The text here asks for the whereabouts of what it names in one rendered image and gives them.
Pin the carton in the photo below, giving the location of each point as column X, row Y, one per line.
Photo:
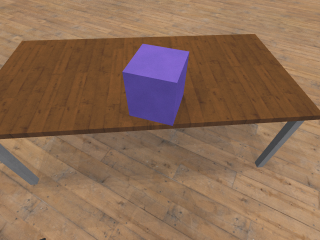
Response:
column 154, row 82

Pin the table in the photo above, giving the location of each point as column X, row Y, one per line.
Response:
column 76, row 86

